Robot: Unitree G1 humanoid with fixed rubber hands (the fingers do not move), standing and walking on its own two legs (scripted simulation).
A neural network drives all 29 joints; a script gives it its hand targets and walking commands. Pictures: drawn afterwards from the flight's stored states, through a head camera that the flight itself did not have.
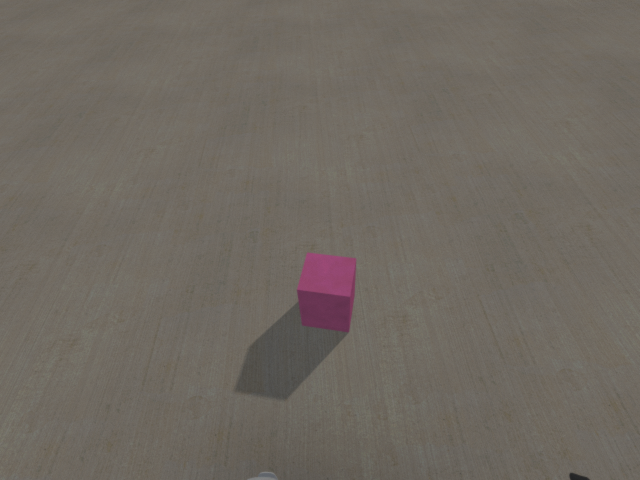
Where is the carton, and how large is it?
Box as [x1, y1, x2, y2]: [297, 253, 355, 331]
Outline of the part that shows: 307,253 297,288 302,325 348,331 354,295 355,258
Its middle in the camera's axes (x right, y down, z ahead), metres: +0.03 +0.19 +1.36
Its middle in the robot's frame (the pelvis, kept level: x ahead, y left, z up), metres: +0.84 +0.04 -0.66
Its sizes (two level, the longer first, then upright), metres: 0.172 0.159 0.225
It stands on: the floor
